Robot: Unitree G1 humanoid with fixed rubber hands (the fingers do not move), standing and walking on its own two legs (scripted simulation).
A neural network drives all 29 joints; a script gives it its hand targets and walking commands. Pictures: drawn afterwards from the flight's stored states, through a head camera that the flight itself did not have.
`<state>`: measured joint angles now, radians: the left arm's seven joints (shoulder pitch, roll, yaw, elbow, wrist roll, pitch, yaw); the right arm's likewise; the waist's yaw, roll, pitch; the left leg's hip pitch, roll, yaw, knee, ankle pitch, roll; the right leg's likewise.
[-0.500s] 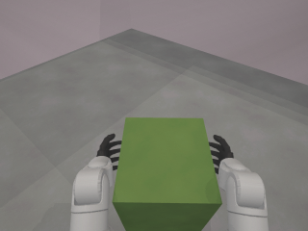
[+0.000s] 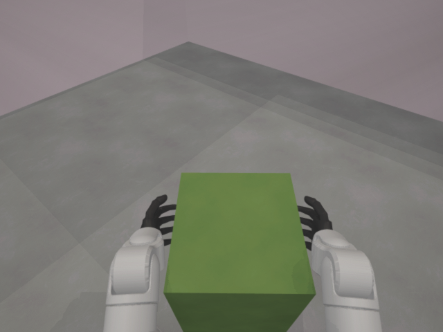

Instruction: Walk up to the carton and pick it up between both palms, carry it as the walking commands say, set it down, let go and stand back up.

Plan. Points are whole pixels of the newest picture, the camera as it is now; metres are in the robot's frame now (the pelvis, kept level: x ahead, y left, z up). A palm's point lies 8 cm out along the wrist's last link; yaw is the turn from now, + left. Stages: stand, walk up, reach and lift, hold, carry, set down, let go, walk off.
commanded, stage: carry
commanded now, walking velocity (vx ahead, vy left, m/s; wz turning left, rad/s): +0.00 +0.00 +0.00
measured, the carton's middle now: (234, 256) +0.28 +0.00 +0.00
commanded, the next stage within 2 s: none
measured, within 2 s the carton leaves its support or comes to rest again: neither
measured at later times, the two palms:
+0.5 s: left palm (152, 237) +0.28 +0.15 +0.06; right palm (317, 239) +0.28 -0.14 +0.06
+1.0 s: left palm (151, 239) +0.28 +0.15 +0.05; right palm (314, 242) +0.28 -0.14 +0.05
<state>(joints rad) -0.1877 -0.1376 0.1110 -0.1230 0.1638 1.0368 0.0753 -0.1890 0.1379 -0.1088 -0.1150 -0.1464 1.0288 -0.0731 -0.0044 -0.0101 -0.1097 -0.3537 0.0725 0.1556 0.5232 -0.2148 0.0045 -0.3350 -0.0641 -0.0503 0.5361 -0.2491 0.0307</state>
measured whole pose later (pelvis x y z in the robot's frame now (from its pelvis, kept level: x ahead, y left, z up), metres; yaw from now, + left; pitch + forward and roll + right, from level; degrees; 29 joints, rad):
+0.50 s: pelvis +0.00 +0.00 +0.00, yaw +0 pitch +3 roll +0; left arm -0.17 -0.13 0.11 -0.04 0.18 0.92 0.07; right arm -0.17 0.14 -0.11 -0.04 -0.16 0.91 -0.07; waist -0.01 -0.01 -0.11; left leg -0.35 0.07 0.15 0.54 -0.23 0.01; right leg -0.33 -0.07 -0.05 0.55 -0.26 0.04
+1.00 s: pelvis +0.01 +0.01 +0.00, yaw +0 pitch +3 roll +0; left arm -0.14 -0.13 0.10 -0.02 0.18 0.85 0.07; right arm -0.15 0.13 -0.10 -0.01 -0.16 0.84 -0.07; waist -0.01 -0.01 -0.11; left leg -0.35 0.07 0.15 0.55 -0.24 0.01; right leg -0.33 -0.07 -0.05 0.55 -0.27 0.04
